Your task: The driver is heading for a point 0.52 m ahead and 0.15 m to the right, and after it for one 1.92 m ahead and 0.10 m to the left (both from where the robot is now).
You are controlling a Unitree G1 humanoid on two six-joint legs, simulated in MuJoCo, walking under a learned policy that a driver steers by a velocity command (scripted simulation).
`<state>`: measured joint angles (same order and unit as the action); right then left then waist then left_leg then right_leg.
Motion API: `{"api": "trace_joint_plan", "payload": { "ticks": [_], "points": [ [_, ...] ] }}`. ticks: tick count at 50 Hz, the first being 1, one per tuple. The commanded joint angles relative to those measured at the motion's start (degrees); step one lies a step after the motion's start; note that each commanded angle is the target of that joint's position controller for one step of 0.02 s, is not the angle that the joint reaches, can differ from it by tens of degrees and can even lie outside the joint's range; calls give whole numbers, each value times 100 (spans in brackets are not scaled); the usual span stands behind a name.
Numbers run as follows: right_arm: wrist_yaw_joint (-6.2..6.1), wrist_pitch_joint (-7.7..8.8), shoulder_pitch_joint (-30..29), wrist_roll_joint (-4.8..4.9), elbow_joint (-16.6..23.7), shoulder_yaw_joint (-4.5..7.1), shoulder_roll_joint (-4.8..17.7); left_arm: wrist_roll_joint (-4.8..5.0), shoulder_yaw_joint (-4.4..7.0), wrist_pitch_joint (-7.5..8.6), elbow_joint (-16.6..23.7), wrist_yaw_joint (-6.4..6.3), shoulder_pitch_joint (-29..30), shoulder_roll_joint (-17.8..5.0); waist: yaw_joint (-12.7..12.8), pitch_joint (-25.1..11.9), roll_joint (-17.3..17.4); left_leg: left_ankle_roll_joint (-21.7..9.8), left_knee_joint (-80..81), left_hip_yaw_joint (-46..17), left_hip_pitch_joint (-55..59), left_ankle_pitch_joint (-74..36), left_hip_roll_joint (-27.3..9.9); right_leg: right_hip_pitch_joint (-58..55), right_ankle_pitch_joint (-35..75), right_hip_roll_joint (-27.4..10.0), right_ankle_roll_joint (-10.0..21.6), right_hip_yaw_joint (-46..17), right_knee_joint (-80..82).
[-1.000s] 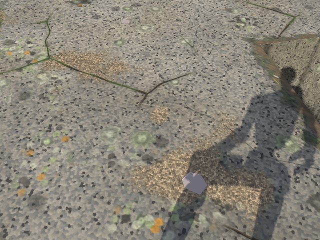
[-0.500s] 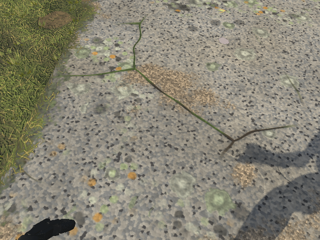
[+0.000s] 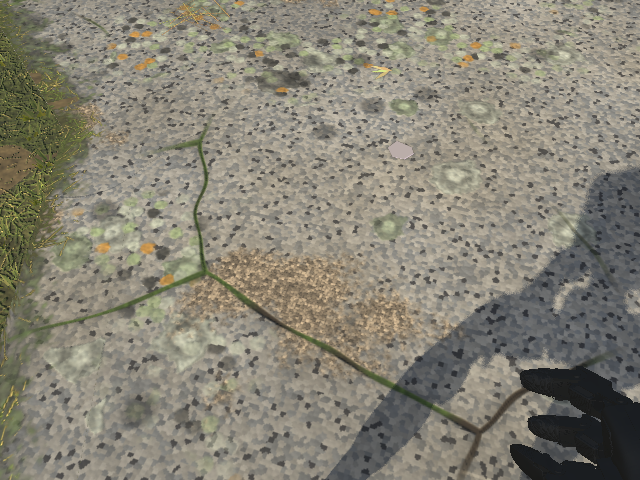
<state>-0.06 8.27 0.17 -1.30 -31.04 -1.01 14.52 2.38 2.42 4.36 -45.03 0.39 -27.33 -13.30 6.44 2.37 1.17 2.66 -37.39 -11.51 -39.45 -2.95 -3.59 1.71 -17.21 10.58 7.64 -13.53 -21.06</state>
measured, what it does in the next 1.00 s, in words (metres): walks ahead: left foot, then right foot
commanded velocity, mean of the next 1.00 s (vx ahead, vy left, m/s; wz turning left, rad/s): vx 1.00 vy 0.00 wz -0.24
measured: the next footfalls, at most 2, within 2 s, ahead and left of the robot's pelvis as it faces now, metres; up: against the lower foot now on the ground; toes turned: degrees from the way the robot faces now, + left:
left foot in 0.12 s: +0.34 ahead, +0.18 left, +0.00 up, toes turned -16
right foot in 0.58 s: +0.65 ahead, -0.21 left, +0.00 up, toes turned -30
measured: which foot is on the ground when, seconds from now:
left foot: up 0.00-0.10, down 0.12-0.60, up 0.62-1.00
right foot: down 0.00-0.10, up 0.12-0.56, down 0.58-1.00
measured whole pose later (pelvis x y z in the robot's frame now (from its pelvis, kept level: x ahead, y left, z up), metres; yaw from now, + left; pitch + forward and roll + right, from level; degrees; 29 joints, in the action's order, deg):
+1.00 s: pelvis +0.85 -0.18 -0.03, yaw -14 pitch -1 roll -3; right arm 3.5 2.7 7.1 2.4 -40.7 1.9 16.2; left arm -0.8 3.3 5.5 -47.3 -0.6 -22.2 -15.1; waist 3.2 2.8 1.0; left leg -5.0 -43.7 4.9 -44.0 -7.4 -4.8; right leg -16.5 -26.7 2.5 -1.5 16.9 -12.5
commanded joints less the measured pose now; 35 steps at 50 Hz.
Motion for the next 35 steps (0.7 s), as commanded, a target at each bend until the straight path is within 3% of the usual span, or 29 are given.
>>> {"api": "trace_joint_plan", "payload": {
  "ticks": [1, 3, 4, 5, 6, 7, 8, 9, 10, 11, 12, 13, 15, 16, 19, 20, 21, 23, 24, 26, 27, 28, 29, 30, 31, 32, 33, 34, 35],
  "points": [
    [-45, 67, -513, 226, 496, 294, 635, 104, 295, 53, 304, -96, 211, -982, -152, 134, -559, 188, 868, 498, 2377, -666, 544, 2011, 202, -832, 390, -1267, 676],
    [-64, 116, -453, 328, 511, 432, 882, 80, 326, -20, 249, -122, 179, -940, -273, 16, -672, 96, 1208, 409, 2389, -148, 532, 1147, 950, -988, 233, -1477, 11],
    [-79, 148, 98, 357, 415, 564, 1079, 22, 354, -66, 264, -114, 274, -1008, -637, -373, -712, -32, 1209, 477, 2914, 228, 566, 835, 1964, -949, 78, -1392, -764],
    [-97, 139, 1221, 387, 251, 672, 1222, -111, 331, -109, 374, -74, 497, -1009, -1286, -1200, -766, -240, 809, 432, 4119, 636, 240, 949, 2601, -877, -128, -1131, -2038],
    [-161, 46, 2707, 374, 30, 747, 1499, -348, 156, -114, 579, -43, 547, -503, -1775, -2292, -214, -543, 257, -588, 5998, 1977, -805, 1982, 1326, -690, -236, -642, -4028],
    [-18, 14, 2787, 140, -238, 800, 2007, 81, -87, -26, 872, 21, -590, 85, -945, -3175, 2900, -1692, 1617, -4322, 7495, 4317, -2338, 3985, -1623, -290, -451, -75, -5922],
    [-4, -53, 2484, 147, -79, 744, 1322, 254, -55, -85, 710, -82, -179, -483, -1223, -2387, 2201, -1488, 2039, -4535, 6925, 5747, -2099, 4749, -986, -986, -456, 214, -6434],
    [-51, -113, 2213, 175, -96, 666, 940, 104, 33, -110, 793, -95, 625, -883, -1424, -1400, 1254, -1199, 2044, -3288, 6101, 4799, -1764, 4958, -511, -1129, -449, 489, -6387],
    [-56, -167, 2079, 95, -208, 638, 889, -45, 67, -125, 873, -84, 1092, -922, -1371, -814, 183, -1055, 2034, -2313, 5271, 3437, -1512, 4763, -231, -1328, -461, 643, -6186],
    [-50, -186, 1975, 20, -340, 620, 837, -140, 84, -111, 1030, -38, 1456, -845, -1262, -332, -42, -1052, 2114, -1625, 4586, 2496, -1301, 4641, -35, -1513, -447, 664, -5875],
    [-51, -165, 1832, -25, -461, 579, 715, -73, 95, -152, 1108, 15, 1455, -734, -1045, -131, 149, -1017, 2228, -1103, 4103, 2058, -1165, 4407, 41, -1713, -436, 628, -5706],
    [-17, -146, 1741, 31, -566, 539, 531, 17, 82, -218, 1154, 36, 1430, -619, -937, -55, 323, -994, 2329, -708, 3907, 1813, -1068, 4381, 6, -1824, -419, 674, -5646],
    [30, -127, 1659, 167, -758, 530, 457, 47, 21, -327, 1303, 78, 1483, -432, -763, 113, 365, -1026, 2501, -143, 3581, 1332, -1103, 4573, 63, -2031, -416, 735, -5570],
    [29, -121, 1587, 179, -819, 553, 546, 5, -3, -344, 1368, 101, 1561, -414, -697, 225, 293, -1057, 2607, 142, 3466, 1011, -1130, 4705, 282, -2068, -464, 753, -5488],
    [-15, -94, 1359, 78, -895, 601, 828, -38, -15, -290, 1472, 168, 1906, -552, -632, 523, 98, -950, 2960, 1174, 3066, 388, -894, 4562, 1388, -1988, -582, 968, -4562],
    [-22, -94, 1487, 30, -979, 559, 715, -46, 29, -284, 1432, 180, 2090, -654, -790, 482, -185, -764, 3002, 1599, 3305, 106, -577, 4496, 1754, -1779, -509, 1229, -4372],
    [-41, -75, 1632, 70, -1026, 621, 1074, -57, -39, -252, 1590, 240, 2343, -517, -798, 641, 33, -764, 3043, 1664, 3212, -142, -810, 4379, 2036, -1869, -470, 1279, -3804],
    [-13, -82, 2302, 120, -1328, 562, 1010, -78, -125, -114, 1754, 354, 2949, -339, -1044, 895, -343, -688, 3217, 1822, 3335, -1099, -837, 3914, 2220, -1532, -235, 1511, -2730],
    [-8, -115, 2510, 139, -1433, 572, 1183, -48, -110, -53, 1826, 389, 3131, -371, -1006, 830, -303, -727, 3196, 1860, 3517, -1894, -883, 3523, 2054, -1252, -116, 1704, -2340],
    [-58, -223, 2633, 215, -1564, 615, 1616, -65, 33, -6, 1933, 407, 3174, -701, -664, 550, 160, -930, 2606, 1884, 4205, -4736, -1176, 2981, 1345, -750, 49, 2057, -1944],
    [-83, -282, 2626, 207, -1648, 601, 1725, -72, 154, -37, 1900, 369, 2719, -934, -255, 153, 444, -1019, 1853, 1821, 4446, -5771, -1321, 2358, 964, -630, 178, 2030, -1826],
    [-93, -344, 2485, 188, -1739, 575, 1796, -69, 319, -108, 1661, 275, 1670, -1245, 381, -449, 683, -1043, 753, 1709, 4325, -6195, -1367, 1154, 899, -660, 346, 1831, -1688],
    [-106, -363, 2113, 207, -1719, 515, 1710, -74, 469, -177, 1263, 145, 195, -1472, 1237, -968, 655, -905, -928, 1738, 3209, -5391, -1068, -820, 1376, -1003, 501, 1452, -1171],
    [-34, -300, 2727, 98, -1520, 274, 673, -204, 489, -179, 972, 35, -232, -1916, 498, -1810, -983, -751, -3452, 1503, 1036, 1570, 2, -3128, 529, -2493, 641, -628, -1512],
    [15, -72, 3171, 436, -1498, 198, 691, -344, 422, -51, 1121, 52, -298, -1692, 348, -3253, -1403, -840, -4723, 149, 325, 3054, 494, -3550, -1279, -3429, 1222, -3318, -362],
    [-3, -20, 2154, 632, -1300, 381, 1184, -354, 335, 27, 1005, 83, -117, -1230, 544, -2177, -669, -815, -4765, 114, -207, 2654, 210, -2717, -1705, -3100, 855, -2785, 217],
    [-8, -16, 1765, 662, -1093, 343, 949, -306, 303, 86, 862, 98, 183, -1123, 273, -1036, -413, -743, -4471, 275, -461, 2278, -2, -1667, -1282, -2971, 730, -1938, 467],
    [-35, -67, 1632, 532, -1112, 317, 728, -326, 276, 152, 776, 117, 611, -968, -72, -506, 75, -671, -4174, 333, -336, 1956, -285, -761, -683, -2830, 575, -1344, 632],
    [-37, -205, 1800, 444, -1214, 367, 683, -410, 204, 222, 732, 147, 916, -619, -384, -232, 16, -639, -4003, 312, 10, 1633, -499, -79, -159, -2583, 427, -657, 733]
  ]
}}
Keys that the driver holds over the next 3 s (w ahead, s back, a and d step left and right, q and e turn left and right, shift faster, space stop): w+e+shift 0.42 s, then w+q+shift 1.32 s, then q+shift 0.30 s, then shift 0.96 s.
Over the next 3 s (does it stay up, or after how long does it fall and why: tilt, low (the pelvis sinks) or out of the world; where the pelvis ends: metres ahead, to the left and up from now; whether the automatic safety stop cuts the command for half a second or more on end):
stays up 1.84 -0.03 -0.01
